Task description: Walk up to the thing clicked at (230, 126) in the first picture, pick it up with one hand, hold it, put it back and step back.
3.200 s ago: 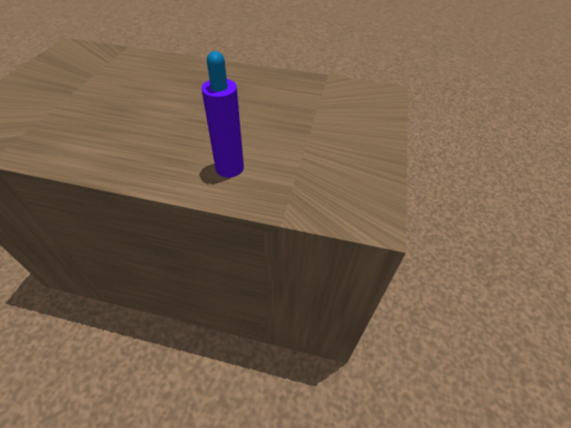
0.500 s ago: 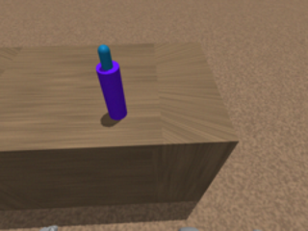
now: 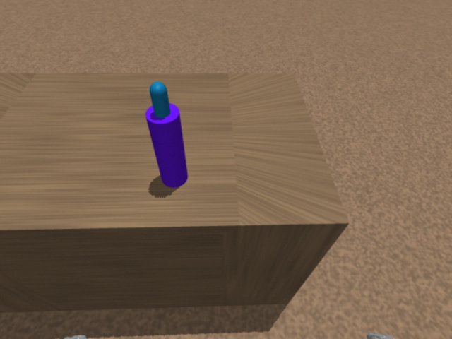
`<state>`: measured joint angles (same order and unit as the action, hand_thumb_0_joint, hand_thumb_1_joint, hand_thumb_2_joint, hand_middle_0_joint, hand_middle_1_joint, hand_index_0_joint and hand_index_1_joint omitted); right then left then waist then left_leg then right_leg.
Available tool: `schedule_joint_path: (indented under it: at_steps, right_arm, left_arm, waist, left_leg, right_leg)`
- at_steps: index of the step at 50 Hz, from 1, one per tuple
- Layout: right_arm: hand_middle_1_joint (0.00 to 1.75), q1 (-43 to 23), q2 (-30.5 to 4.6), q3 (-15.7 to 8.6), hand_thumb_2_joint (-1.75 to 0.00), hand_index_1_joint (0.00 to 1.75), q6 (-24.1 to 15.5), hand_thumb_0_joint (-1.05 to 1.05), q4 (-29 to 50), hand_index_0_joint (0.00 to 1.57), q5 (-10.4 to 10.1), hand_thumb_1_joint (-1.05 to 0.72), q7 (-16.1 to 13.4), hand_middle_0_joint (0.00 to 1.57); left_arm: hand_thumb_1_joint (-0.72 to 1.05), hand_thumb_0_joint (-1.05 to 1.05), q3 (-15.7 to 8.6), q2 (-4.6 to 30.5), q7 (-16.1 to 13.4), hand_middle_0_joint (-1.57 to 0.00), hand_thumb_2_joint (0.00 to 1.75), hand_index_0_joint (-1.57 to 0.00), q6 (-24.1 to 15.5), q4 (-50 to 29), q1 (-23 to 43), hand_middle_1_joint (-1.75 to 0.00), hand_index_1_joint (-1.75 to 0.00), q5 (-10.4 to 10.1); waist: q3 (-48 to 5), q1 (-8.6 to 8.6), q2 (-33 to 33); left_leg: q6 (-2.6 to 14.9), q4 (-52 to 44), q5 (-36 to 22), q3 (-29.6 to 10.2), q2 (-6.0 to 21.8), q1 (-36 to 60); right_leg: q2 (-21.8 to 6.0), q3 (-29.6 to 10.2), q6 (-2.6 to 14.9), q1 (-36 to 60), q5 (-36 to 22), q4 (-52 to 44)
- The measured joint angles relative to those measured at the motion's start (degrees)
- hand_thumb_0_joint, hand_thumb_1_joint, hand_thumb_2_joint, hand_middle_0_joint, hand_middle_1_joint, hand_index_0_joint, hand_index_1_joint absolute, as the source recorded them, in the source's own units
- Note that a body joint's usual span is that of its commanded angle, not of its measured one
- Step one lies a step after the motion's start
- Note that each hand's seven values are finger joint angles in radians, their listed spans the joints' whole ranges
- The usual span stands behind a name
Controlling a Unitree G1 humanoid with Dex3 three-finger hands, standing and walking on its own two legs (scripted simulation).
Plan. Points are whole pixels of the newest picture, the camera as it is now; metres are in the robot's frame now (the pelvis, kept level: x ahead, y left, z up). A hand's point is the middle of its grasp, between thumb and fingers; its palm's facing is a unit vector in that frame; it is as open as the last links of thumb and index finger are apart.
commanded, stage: walk up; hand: left
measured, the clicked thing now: (167, 138) +0.49 +0.12 +0.06
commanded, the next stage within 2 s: stand in 0.50 s
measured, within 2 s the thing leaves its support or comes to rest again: neither
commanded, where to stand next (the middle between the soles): +0.05 -0.02 m, yaw +1 degrees
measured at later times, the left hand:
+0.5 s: hand out of the picture +0.08 +0.25 -0.15, palm faces +0.00 -0.95 -0.33, open 7.4 cm
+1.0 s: hand out of the picture +0.07 +0.26 -0.15, palm faces -0.01 -0.94 -0.34, open 7.4 cm
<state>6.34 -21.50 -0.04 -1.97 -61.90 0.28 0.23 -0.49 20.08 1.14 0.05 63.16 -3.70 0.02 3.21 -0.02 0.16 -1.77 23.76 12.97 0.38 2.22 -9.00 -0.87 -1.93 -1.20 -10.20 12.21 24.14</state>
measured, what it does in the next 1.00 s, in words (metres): stands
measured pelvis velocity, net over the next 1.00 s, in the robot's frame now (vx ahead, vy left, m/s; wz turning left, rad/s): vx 0.00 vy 0.00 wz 0.01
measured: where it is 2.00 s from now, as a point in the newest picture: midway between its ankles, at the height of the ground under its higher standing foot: outside the picture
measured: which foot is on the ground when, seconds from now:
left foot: down 0.00-1.00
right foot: down 0.00-1.00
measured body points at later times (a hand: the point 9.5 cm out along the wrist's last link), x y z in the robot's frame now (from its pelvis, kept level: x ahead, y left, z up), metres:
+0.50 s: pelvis +0.00 +0.00 +0.00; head +0.02 +0.00 +0.45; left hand +0.08 +0.30 -0.13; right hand +0.09 -0.30 -0.13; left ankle +0.00 +0.14 -0.74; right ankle +0.01 -0.13 -0.74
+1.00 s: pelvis +0.00 +0.00 +0.01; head +0.01 +0.00 +0.45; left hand +0.07 +0.31 -0.13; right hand +0.08 -0.30 -0.13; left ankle +0.00 +0.14 -0.74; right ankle +0.01 -0.13 -0.74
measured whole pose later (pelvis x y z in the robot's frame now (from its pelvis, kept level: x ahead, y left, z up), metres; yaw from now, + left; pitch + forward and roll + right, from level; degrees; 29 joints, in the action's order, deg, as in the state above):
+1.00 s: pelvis +0.00 +0.00 +0.01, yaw +1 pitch -2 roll +0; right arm 5.9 -20.4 0.2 -0.7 -64.7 0.5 0.9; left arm -0.1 20.3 0.7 -0.8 65.5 -5.4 0.4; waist 3.5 0.0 -0.4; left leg -1.6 19.1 10.2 -0.3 1.7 -7.1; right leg -1.4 -1.2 -1.6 -7.7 9.5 18.9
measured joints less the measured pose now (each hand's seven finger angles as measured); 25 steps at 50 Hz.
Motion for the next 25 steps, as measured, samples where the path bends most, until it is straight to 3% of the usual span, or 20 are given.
schedule_joint_path:
  at_steps: [25]
  right_arm:
    - [0.30, -1.14, 1.27, -0.09, -0.90, 0.30, 0.68, 0.01, -3.07, 0.21, 0.07, -0.90, 0.11, 0.21]
  left_arm:
    - [0.91, 0.01, -0.62, -0.77, -0.26, -0.20, 0.90, -0.20, -0.06, 3.16, -0.29, -0.30, -0.30, 0.57]
  waist:
    - [0.08, -0.11, -0.42]
  left_leg:
    - [-0.12, -4.68, -2.20, -0.36, -0.05, 2.58]
  right_leg:
    - [-0.12, 0.52, -0.04, 2.79, -2.03, -4.70]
